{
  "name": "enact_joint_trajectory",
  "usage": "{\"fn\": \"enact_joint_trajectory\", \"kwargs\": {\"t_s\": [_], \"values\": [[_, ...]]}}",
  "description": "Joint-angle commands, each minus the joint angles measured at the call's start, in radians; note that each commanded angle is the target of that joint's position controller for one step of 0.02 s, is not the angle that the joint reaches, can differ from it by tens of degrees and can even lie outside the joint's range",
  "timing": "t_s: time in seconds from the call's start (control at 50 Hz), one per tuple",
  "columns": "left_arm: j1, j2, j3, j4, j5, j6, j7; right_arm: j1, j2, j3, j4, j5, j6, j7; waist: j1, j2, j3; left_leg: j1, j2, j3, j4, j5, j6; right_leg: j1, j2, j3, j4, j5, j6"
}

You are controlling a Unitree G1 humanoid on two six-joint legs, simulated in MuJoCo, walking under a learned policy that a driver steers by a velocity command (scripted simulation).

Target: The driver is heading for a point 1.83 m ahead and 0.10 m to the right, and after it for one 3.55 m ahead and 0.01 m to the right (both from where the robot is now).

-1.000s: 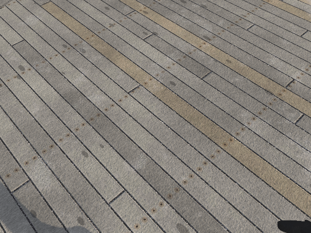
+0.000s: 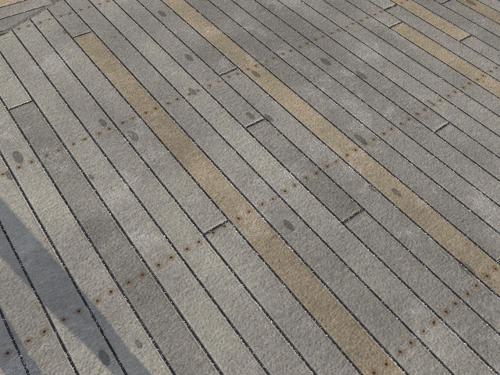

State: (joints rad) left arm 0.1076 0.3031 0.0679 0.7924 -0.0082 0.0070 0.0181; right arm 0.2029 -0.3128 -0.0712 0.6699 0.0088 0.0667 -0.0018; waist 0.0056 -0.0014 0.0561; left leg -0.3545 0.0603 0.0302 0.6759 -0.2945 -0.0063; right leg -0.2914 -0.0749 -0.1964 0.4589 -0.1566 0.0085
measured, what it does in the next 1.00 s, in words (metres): steps on the spot: left foot, then right foot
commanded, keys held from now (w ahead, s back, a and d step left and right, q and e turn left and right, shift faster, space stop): q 0.10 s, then no key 0.24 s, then e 0.52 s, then w+e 0.14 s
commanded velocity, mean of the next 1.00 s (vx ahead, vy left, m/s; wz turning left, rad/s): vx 0.03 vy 0.00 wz -0.08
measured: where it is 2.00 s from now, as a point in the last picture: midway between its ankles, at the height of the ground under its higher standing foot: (302, 372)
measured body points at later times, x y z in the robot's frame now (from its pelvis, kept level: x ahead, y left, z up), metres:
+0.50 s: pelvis +0.02 +0.01 +0.00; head +0.03 +0.00 +0.45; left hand +0.09 +0.30 -0.11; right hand +0.22 -0.22 -0.10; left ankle +0.02 +0.11 -0.73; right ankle +0.03 -0.13 -0.73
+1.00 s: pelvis +0.01 -0.04 -0.01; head +0.04 -0.07 +0.44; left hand +0.20 +0.22 -0.10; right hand +0.09 -0.35 -0.12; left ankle +0.01 +0.11 -0.73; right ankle -0.02 -0.13 -0.74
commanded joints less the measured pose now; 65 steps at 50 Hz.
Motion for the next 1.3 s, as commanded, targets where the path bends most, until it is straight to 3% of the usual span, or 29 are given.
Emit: {"fn": "enact_joint_trajectory", "kwargs": {"t_s": [0.02,0.04,0.06,0.08,0.12,0.2,0.34,0.42,0.46,0.48,0.56,0.66,0.7,0.72,0.74,0.76,0.8,0.86,0.92,0.96,0.98,1.0,1.02,1.04,1.06,1.08,1.12,1.2,1.3], "values": [[0.009,0.109,0.031,-0.028,-0.01,0.002,-0.003,0.136,-0.151,-0.054,-0.033,-0.008,-0.005,-0.003,-0.045,0.041,-0.115,0.231,0.02,-0.094,-0.27,0.234,0.096,-0.041,-0.146,0.077,0.096,-0.077,-0.054],[0.031,0.052,0.013,-0.059,0.041,0.003,-0.01,0.124,-0.262,-0.074,-0.068,-0.005,-0.005,-0.025,0.005,0.355,-0.096,0.336,0.272,-0.451,-0.316,0.54,0.232,-0.311,0.016,-0.011,0.412,-0.455,0.064],[-0.088,0.097,0.029,-0.094,0.033,0.0,0.002,0.125,-0.273,-0.07,-0.088,-0.043,-0.028,-0.014,-0.074,0.284,-0.108,0.216,0.329,-0.55,-0.372,0.462,0.357,-0.372,0.081,0.173,0.595,-0.521,0.062],[-0.103,0.122,0.039,-0.094,0.011,0.003,0.009,0.086,-0.241,-0.063,-0.086,-0.049,-0.051,-0.007,-0.054,0.189,-0.094,0.198,0.272,-0.464,-0.383,0.385,0.321,-0.38,0.059,0.227,0.662,-0.435,0.044],[-0.033,0.124,0.049,-0.046,0.012,0.011,0.023,-0.017,-0.171,-0.044,-0.099,-0.014,-0.067,-0.013,-0.003,0.12,-0.105,0.211,0.193,-0.354,-0.36,0.334,0.22,-0.377,0.039,0.25,0.662,-0.285,0.035],[0.007,0.101,0.045,-0.026,0.005,0.006,0.018,-0.031,-0.111,-0.013,-0.103,-0.018,-0.069,-0.027,0.008,0.126,-0.156,0.235,0.149,-0.276,-0.341,0.467,0.217,-0.288,0.051,0.241,0.638,-0.173,0.064],[-0.017,0.085,0.022,-0.028,-0.001,0.003,-0.001,-0.031,-0.131,-0.014,-0.069,-0.023,-0.055,-0.018,-0.038,0.154,-0.108,0.192,0.147,-0.317,-0.335,0.325,0.241,-0.104,0.044,0.223,0.28,-0.211,0.07],[0.055,0.054,0.004,0.008,0.011,-0.009,-0.017,-0.049,-0.052,0.018,-0.015,-0.018,-0.065,-0.004,0.011,0.096,-0.104,0.132,0.1,-0.266,-0.299,0.26,0.165,0.124,0.038,0.209,-0.087,0.07,0.034],[0.031,0.191,0.026,-0.011,0.015,-0.009,-0.008,0.027,-0.077,0.009,-0.003,-0.047,-0.085,-0.002,-0.07,-0.065,-0.117,0.104,-0.022,-0.17,-0.219,0.107,0.07,0.169,-0.077,0.344,-0.026,0.355,-0.036],[0.002,0.187,0.03,-0.006,-0.003,-0.008,-0.011,0.004,-0.071,0.008,-0.006,-0.052,-0.086,-0.01,-0.067,-0.143,-0.112,0.154,-0.072,-0.099,-0.214,0.072,0.027,0.069,-0.08,0.378,-0.045,0.207,-0.093],[-0.015,0.163,0.026,-0.023,-0.004,-0.019,-0.009,-0.062,-0.082,-0.013,-0.016,-0.029,-0.058,-0.045,-0.027,-0.157,-0.069,0.172,-0.075,-0.052,-0.141,0.082,0.023,-0.022,-0.076,0.464,-0.081,0.102,-0.108],[-0.004,0.148,0.029,-0.05,-0.011,0.0,0.008,-0.02,-0.067,-0.034,-0.015,-0.023,-0.059,-0.04,-0.021,-0.077,-0.087,0.199,-0.036,-0.059,-0.174,0.08,0.054,-0.089,-0.023,0.473,0.007,0.042,-0.097],[-0.009,0.119,0.024,-0.067,-0.015,0.009,0.01,0.025,-0.105,-0.049,-0.008,-0.027,-0.059,-0.038,-0.028,0.07,-0.088,0.255,0.095,-0.18,-0.287,0.116,0.127,-0.193,0.062,0.361,0.173,-0.06,-0.037],[0.016,0.097,0.02,-0.072,-0.013,0.012,0.005,0.021,-0.133,-0.056,-0.008,-0.032,-0.061,-0.038,-0.015,0.19,-0.095,0.269,0.239,-0.307,-0.354,0.209,0.207,-0.235,0.101,0.27,0.318,-0.197,-0.006],[0.01,0.118,0.03,-0.079,-0.01,0.015,-0.001,0.003,-0.122,-0.05,-0.026,-0.039,-0.07,-0.043,-0.024,0.222,-0.105,0.264,0.354,-0.387,-0.375,0.342,0.289,-0.282,0.068,0.249,0.533,-0.428,0.014],[0.001,0.146,0.045,-0.082,-0.013,0.021,-0.006,-0.005,-0.109,-0.041,-0.037,-0.04,-0.079,-0.047,-0.023,0.142,-0.098,0.246,0.38,-0.382,-0.376,0.428,0.32,-0.307,0.045,0.274,0.681,-0.471,0.024],[0.014,0.102,0.037,-0.078,-0.019,0.039,-0.012,-0.079,-0.125,-0.046,-0.041,-0.021,-0.086,-0.049,0.009,0.078,-0.068,0.227,0.299,-0.222,-0.367,0.403,0.249,-0.302,-0.001,0.268,0.627,-0.374,0.037],[-0.014,0.063,0.018,-0.101,-0.016,0.044,-0.031,-0.077,-0.154,-0.056,-0.026,-0.021,-0.072,-0.049,-0.018,0.126,-0.089,0.198,0.221,-0.056,-0.34,0.436,0.208,-0.167,0.011,0.181,0.445,-0.292,0.05],[0.001,0.087,0.025,-0.118,-0.024,0.049,-0.051,-0.033,-0.178,-0.065,-0.004,0.006,-0.068,-0.035,-0.026,0.148,-0.134,0.186,0.239,-0.032,-0.359,0.082,0.189,-0.038,0.046,0.109,0.254,-0.221,0.01],[0.124,0.102,0.04,-0.067,-0.025,0.049,-0.052,-0.045,-0.147,-0.055,0.01,0.019,-0.072,-0.024,0.03,0.123,-0.125,0.051,0.211,0.023,-0.282,-0.169,0.133,0.164,0.101,0.056,0.094,-0.164,-0.042],[0.233,0.136,0.059,-0.023,-0.033,0.045,-0.043,-0.032,-0.09,-0.04,0.018,0.006,-0.075,-0.016,0.06,0.025,-0.125,-0.075,0.161,0.1,-0.107,-0.259,0.08,0.312,0.095,0.119,0.03,-0.21,-0.086],[0.336,0.243,0.084,-0.017,-0.03,0.031,-0.026,-0.083,-0.014,-0.015,-0.02,-0.027,-0.08,-0.005,0.088,-0.249,-0.093,-0.371,0.046,0.171,0.348,-0.402,-0.015,0.431,-0.16,0.548,-0.083,-0.251,-0.199],[0.291,0.295,0.077,-0.072,0.01,-0.015,-0.043,-0.161,-0.036,-0.018,-0.086,-0.004,-0.105,-0.008,0.099,-0.242,-0.097,-0.567,-0.056,-0.035,0.479,-0.384,-0.021,0.353,-0.324,0.973,-0.264,-0.496,-0.385],[0.24,0.219,0.056,-0.078,0.016,-0.045,-0.046,-0.206,-0.105,-0.034,-0.089,0.033,-0.124,-0.004,0.088,-0.145,-0.022,-0.599,0.001,-0.096,0.507,-0.269,0.004,0.317,-0.322,0.919,-0.321,-0.561,-0.369],[0.199,0.161,0.036,-0.076,0.005,-0.06,-0.04,-0.176,-0.132,-0.042,-0.072,0.033,-0.136,0.0,0.05,-0.146,0.021,-0.6,0.027,-0.093,0.47,-0.139,0.022,0.295,-0.284,0.813,-0.315,-0.522,-0.317],[0.169,0.129,0.023,-0.081,-0.003,-0.066,-0.032,-0.14,-0.131,-0.046,-0.036,0.008,-0.142,-0.005,0.031,-0.108,0.022,-0.556,0.05,-0.092,0.438,-0.047,0.019,0.28,-0.235,0.713,-0.295,-0.42,-0.27],[0.161,0.121,0.015,-0.082,0.006,-0.07,-0.018,-0.115,-0.111,-0.045,-0.009,-0.01,-0.149,-0.001,0.015,-0.112,0.012,-0.469,0.053,-0.081,0.354,0.11,0.002,0.249,-0.163,0.567,-0.315,-0.228,-0.224],[0.234,0.116,0.013,-0.056,0.01,-0.083,-0.006,-0.124,-0.057,-0.027,0.012,0.003,-0.146,0.016,0.036,-0.072,-0.021,-0.445,0.039,-0.048,0.205,0.292,-0.017,0.32,-0.119,0.366,-0.316,0.113,-0.182],[0.281,0.125,0.013,-0.028,0.014,-0.085,-0.003,-0.222,-0.023,-0.002,-0.018,0.023,-0.148,0.044,0.082,-0.085,0.049,-0.378,0.016,-0.016,-0.004,0.415,-0.003,0.282,-0.115,0.24,-0.377,0.131,-0.156]]}}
